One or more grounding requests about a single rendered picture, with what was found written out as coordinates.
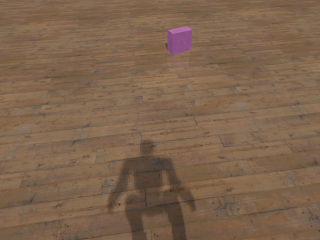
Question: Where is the carton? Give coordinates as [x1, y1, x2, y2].
[167, 26, 192, 55]

